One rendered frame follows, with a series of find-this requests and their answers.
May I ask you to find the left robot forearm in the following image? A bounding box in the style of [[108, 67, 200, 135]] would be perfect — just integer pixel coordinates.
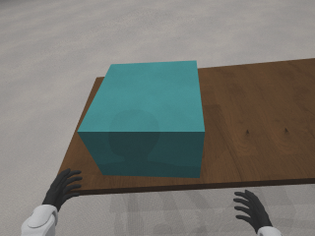
[[21, 205, 58, 236]]

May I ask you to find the table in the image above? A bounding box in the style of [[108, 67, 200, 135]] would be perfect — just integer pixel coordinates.
[[57, 58, 315, 196]]

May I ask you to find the right robot forearm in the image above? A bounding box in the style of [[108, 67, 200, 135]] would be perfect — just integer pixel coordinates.
[[257, 226, 283, 236]]

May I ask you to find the carton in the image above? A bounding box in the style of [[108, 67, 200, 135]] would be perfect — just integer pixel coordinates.
[[77, 60, 205, 178]]

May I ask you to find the robot left hand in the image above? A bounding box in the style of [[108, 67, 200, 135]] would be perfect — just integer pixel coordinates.
[[42, 168, 83, 212]]

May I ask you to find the robot right hand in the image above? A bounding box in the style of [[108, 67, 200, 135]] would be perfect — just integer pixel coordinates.
[[233, 190, 273, 234]]

